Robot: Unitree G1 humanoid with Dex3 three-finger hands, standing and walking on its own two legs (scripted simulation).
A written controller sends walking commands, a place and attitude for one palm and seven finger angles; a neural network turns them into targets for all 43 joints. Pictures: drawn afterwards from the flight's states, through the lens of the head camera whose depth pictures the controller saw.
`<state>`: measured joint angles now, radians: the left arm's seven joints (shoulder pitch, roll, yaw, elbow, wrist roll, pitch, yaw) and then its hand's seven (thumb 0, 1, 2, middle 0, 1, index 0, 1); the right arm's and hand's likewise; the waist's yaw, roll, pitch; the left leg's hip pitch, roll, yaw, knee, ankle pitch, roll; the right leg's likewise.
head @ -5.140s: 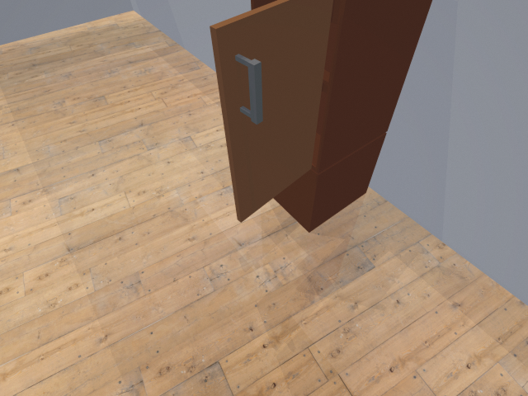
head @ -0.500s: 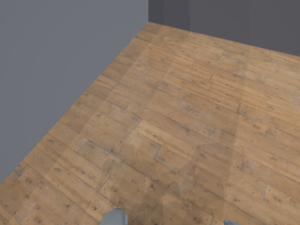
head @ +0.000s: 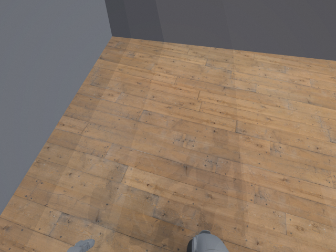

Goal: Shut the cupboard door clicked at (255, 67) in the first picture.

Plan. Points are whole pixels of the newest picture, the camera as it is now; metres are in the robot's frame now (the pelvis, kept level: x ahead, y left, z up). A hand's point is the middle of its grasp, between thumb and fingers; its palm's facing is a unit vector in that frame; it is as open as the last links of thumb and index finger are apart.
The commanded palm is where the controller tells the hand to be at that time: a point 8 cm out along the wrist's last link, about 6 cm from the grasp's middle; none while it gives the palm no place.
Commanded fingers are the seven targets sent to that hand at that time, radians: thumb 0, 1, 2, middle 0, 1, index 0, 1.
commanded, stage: walk to a spot facing it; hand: left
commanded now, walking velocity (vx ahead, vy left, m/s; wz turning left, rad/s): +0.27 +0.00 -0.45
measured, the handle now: out of the picture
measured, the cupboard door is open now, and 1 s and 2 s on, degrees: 97 97 97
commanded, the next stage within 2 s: none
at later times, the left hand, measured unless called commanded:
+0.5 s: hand (120, 212) +0.25 +0.15 -0.17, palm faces +0.18 -0.97 -0.17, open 7.1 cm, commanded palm none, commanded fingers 0.00 0.90 0.90 -0.20 -0.30 -0.20 -0.30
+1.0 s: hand (116, 220) +0.22 +0.15 -0.16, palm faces +0.43 -0.85 -0.30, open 7.4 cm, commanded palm none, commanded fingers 0.00 0.90 0.90 -0.20 -0.30 -0.20 -0.30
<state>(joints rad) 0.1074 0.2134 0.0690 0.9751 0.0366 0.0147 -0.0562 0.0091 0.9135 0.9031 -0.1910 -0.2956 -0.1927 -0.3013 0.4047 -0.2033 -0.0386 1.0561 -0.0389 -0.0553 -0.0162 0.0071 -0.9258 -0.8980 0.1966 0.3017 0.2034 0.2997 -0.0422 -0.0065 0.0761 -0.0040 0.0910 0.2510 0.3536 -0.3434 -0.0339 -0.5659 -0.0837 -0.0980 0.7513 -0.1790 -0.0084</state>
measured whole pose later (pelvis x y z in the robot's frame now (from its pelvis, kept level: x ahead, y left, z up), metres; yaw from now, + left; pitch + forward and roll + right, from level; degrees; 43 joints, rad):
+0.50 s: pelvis +0.17 -0.04 -0.01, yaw +10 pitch +1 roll -1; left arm 0.14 0.17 0.05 0.98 0.02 -0.04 0.02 -0.03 0.95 0.90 -0.20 -0.30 -0.20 -0.30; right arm 0.22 -0.17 -0.05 1.01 -0.02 0.04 0.00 0.02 -0.94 -0.90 0.20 0.30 0.20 0.30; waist -0.04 -0.03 0.05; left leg -0.45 0.08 0.15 0.77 -0.33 -0.05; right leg -0.16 -0.06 -0.34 0.51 -0.35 -0.05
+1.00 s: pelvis +0.22 -0.08 -0.01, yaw +27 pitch +1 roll +0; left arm 0.15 0.23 0.05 0.90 0.03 0.02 0.01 0.01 0.91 0.90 -0.20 -0.30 -0.20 -0.30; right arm 0.18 -0.25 -0.09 0.93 -0.02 0.07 0.01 0.01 -0.91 -0.90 0.20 0.30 0.21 0.30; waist -0.02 0.03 0.07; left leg -0.47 -0.02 -0.07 0.82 -0.43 -0.04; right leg -0.30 -0.06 -0.04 0.59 -0.30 0.03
